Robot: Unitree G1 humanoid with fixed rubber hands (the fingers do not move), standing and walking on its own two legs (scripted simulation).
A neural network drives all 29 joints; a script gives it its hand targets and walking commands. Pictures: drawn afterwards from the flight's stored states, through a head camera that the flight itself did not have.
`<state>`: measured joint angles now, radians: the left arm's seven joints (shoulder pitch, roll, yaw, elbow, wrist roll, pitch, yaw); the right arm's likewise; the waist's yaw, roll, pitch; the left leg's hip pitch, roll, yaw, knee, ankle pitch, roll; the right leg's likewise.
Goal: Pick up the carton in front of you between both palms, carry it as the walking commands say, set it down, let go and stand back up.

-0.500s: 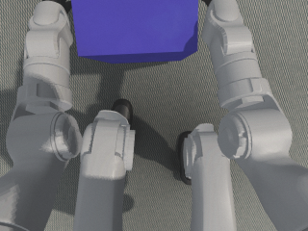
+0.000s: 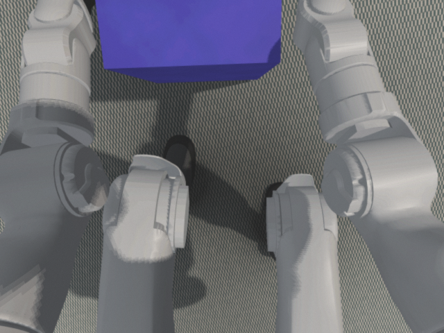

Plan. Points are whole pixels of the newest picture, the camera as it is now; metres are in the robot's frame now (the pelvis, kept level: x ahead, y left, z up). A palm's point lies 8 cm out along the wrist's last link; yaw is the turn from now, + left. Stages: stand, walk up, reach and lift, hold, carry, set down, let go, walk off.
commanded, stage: set down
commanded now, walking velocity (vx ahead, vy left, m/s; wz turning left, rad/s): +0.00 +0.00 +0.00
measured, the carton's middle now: (198, 7) +0.52 +0.14 -0.25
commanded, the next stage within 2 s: let go in 1.88 s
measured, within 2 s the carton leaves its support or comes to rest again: rests again in 0.62 s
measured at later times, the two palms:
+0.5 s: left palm out of the picture +0.49 +0.29 -0.18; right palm out of the picture +0.56 -0.02 -0.19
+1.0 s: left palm out of the picture +0.51 +0.34 -0.16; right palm out of the picture +0.58 -0.03 -0.16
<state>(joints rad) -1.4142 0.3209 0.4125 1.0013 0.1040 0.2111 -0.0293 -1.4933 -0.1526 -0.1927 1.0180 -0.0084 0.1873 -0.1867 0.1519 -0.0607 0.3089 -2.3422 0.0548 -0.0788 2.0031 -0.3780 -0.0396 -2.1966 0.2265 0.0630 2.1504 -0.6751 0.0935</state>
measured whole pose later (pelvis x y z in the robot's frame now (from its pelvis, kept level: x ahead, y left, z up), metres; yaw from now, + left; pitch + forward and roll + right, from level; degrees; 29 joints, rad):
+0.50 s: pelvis +0.00 -0.01 -0.01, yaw +1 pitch +39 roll +0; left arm -1.43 0.34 0.50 1.08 0.15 0.15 -0.11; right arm -1.51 -0.17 -0.20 1.08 -0.06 0.15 -0.11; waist 0.14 -0.06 0.34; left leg -2.33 0.05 -0.08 2.04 -0.40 -0.05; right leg -2.18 0.22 0.06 2.20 -0.70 0.08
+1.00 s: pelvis +0.00 +0.01 +0.00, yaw +1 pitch +37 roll -2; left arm -1.46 0.50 0.31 1.10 -0.16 0.06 -0.03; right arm -1.46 -0.29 -0.01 0.88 0.14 0.17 -0.18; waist 0.12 -0.04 0.41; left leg -2.30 0.04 -0.06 2.04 -0.39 -0.01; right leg -2.13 0.15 0.05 2.18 -0.70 0.09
